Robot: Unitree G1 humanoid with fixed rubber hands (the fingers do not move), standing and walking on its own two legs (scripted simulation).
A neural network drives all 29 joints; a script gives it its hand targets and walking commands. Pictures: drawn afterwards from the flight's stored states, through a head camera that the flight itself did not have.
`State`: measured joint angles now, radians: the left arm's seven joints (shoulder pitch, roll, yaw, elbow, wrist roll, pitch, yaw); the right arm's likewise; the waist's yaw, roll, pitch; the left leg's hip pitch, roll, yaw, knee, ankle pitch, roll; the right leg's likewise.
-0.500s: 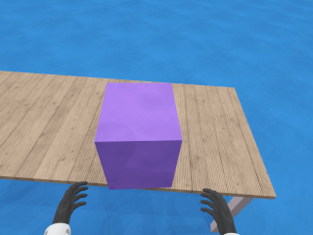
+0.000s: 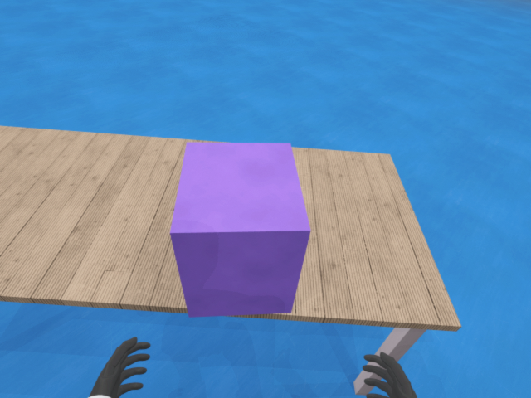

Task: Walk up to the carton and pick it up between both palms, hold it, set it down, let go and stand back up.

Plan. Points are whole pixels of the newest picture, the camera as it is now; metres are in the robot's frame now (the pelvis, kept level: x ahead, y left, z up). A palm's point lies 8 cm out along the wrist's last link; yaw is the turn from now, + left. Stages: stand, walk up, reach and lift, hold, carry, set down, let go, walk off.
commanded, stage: set down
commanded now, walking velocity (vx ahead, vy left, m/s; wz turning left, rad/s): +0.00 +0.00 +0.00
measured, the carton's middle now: (240, 229) +0.46 +0.08 -0.03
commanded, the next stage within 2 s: let go in 0.12 s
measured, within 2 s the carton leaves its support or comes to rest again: neither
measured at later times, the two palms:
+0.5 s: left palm (113, 371) +0.19 +0.25 -0.07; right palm out of the picture +0.18 -0.20 -0.07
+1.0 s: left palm out of the picture +0.10 +0.26 -0.13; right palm out of the picture +0.05 -0.24 -0.13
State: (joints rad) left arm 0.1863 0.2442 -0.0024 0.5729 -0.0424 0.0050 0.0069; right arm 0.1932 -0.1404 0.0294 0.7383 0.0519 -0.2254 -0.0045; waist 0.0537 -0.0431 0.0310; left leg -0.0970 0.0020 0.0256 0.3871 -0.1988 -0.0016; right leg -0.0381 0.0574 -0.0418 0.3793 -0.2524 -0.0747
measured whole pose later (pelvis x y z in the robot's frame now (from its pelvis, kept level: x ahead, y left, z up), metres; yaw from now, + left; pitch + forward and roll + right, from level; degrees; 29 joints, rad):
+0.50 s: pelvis +0.02 +0.01 +0.00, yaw -2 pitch -3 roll +0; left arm 0.18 0.22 0.02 0.54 0.01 0.03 0.02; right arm 0.17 -0.17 0.03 0.75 0.03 -0.27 0.03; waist 0.05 -0.03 0.04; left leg -0.12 0.01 0.06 0.43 -0.26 0.01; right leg -0.06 0.06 -0.01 0.40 -0.29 -0.06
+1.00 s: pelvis +0.02 +0.03 -0.01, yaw -4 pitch -1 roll -1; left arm 0.31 0.20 0.01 0.82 0.02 0.01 0.02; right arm 0.31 -0.24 -0.05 0.85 -0.03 0.03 0.00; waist 0.00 0.01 0.01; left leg -0.20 0.02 0.09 0.53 -0.31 0.03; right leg -0.15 0.06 0.03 0.48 -0.31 -0.04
